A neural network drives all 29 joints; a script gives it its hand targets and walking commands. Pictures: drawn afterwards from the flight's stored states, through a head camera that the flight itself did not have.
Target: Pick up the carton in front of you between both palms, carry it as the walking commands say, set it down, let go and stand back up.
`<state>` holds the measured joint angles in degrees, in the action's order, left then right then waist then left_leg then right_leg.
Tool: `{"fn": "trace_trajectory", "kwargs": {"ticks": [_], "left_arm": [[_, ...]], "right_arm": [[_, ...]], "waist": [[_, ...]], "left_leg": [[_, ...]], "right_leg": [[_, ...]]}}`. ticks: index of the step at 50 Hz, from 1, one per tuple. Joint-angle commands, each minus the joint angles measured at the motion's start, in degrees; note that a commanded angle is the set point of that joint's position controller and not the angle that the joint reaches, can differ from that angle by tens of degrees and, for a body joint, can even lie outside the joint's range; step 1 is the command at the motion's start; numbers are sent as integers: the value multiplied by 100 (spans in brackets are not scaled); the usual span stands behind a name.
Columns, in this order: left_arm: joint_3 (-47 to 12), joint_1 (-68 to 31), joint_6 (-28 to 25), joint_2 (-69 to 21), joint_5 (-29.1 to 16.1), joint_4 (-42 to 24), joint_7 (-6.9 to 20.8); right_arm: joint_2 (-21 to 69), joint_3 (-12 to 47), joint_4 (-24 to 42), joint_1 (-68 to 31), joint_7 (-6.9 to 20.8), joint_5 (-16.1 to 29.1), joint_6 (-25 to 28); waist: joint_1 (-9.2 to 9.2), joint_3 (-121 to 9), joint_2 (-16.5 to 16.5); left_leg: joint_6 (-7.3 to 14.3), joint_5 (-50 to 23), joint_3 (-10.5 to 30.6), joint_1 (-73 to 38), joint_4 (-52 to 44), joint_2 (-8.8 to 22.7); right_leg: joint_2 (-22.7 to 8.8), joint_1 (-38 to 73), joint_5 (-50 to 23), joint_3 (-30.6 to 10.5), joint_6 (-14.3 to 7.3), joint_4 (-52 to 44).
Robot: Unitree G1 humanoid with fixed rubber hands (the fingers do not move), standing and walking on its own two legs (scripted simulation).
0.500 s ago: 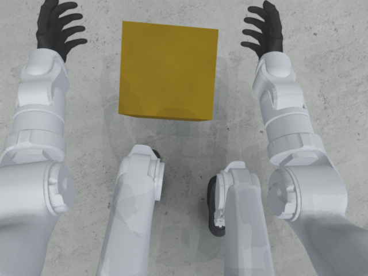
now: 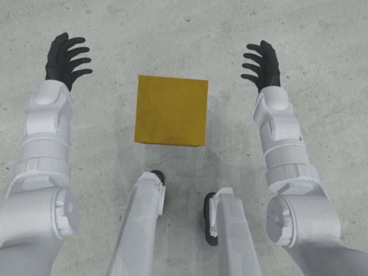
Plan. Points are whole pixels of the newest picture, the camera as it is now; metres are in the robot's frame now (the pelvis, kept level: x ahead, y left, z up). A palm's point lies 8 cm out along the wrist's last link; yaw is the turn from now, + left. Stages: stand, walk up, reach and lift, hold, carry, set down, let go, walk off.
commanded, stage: set down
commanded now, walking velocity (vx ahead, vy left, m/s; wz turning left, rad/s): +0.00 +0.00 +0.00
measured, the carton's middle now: (171, 116) +0.46 +0.09 -0.47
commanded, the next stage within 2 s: let go in 0.08 s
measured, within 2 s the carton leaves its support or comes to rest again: neither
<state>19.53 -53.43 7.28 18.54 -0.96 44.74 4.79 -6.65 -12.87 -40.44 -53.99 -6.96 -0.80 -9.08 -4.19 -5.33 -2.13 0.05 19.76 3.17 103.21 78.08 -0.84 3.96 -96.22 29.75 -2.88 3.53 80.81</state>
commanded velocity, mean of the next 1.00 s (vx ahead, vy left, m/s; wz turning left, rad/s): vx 0.00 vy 0.00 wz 0.00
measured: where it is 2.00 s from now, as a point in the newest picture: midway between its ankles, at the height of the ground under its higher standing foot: (182, 216)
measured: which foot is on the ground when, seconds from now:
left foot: down 0.00-1.00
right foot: down 0.00-1.00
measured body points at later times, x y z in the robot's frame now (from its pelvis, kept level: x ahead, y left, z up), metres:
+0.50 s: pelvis +0.05 +0.01 +0.12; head +0.27 +0.05 +0.52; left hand +0.36 +0.29 +0.01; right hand +0.41 -0.15 +0.01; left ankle +0.11 +0.11 -0.56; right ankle +0.05 -0.14 -0.56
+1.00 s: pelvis +0.10 -0.03 +0.19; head +0.13 -0.02 +0.63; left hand +0.25 +0.22 +0.11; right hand +0.28 -0.25 +0.11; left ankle +0.11 +0.11 -0.56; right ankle +0.05 -0.14 -0.56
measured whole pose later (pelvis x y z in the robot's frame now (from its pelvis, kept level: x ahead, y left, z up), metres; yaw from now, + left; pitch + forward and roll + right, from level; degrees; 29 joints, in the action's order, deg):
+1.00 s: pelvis +0.10 -0.03 +0.19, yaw +4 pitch +1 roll +1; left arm 2.7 14.1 2.9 12.2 0.1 24.1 4.1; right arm -12.0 -2.8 -25.8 12.8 3.1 -0.4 -2.1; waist -0.2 3.3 -1.5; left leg -1.4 10.2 2.6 13.5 22.8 -0.7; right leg 0.8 -8.1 18.3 -4.1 -0.5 25.6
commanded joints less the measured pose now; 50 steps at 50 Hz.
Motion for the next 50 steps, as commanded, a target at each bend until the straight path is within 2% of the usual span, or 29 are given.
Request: {"fn": "trace_trajectory", "kwargs": {"ticks": [1,8,11,15,20,28,34,41,46,50], "left_arm": [[135,-935,-169,709,82,-572,24],[131,-375,-272,593,322,-419,100],[1,289,-253,585,464,-634,154],[-265,1279,-253,507,562,-1225,184],[-591,2255,-387,283,380,-1723,150],[-991,4208,-695,-52,150,-1840,67],[-1225,5402,-907,-103,80,-2145,-49],[-1450,6367,-905,-144,19,-2477,-129],[-1522,6477,-648,-81,64,-2592,-96],[-1471,6433,-374,20,141,-2613,-59]], "right_arm": [[-375,-48,573,-914,44,-49,167],[-277,-88,488,-307,96,-289,238],[-217,-30,717,411,69,-470,207],[-181,139,1225,1448,94,-502,254],[-274,293,1580,2375,253,-362,486],[-470,412,1386,4161,579,-271,841],[-630,583,1543,5213,730,-199,1046],[-831,766,1860,6134,887,-69,1094],[-874,899,1978,6383,976,45,886],[-873,973,2071,6343,1035,65,671]], "waist": [[-221,-5244,346],[-154,-5074,259],[-118,-5222,265],[-111,-5036,449],[-50,-4186,644],[127,-3033,549],[212,-2082,400],[327,-806,107],[395,235,-150],[381,738,-227]], "left_leg": [[-213,-2151,-571,-5445,-855,-231],[-164,-2294,-504,-6022,-1557,-212],[-127,-2527,-468,-6658,-1857,-206],[-90,-2872,-349,-7677,-2277,-162],[-90,-3211,-123,-8548,-2802,-63],[-99,-3470,36,-9301,-3570,12],[-102,-3228,-76,-9684,-4280,-47],[-125,-2556,-265,-10095,-5186,-174],[-131,-1831,-407,-10511,-5437,-302],[-136,-1708,-464,-10969,-5336,-388]], "right_leg": [[348,1208,-969,761,84,-1315],[264,1978,-1219,673,112,-2062],[253,2473,-1419,671,112,-2397],[236,2896,-1596,656,53,-2859],[182,3114,-1612,580,-41,-3425],[82,4262,-1751,434,-152,-4210],[0,5748,-2158,346,-192,-4885],[-127,7341,-2471,219,-193,-5797],[-302,7481,-1943,124,-235,-6316],[-450,7241,-1647,56,-303,-6555]]}}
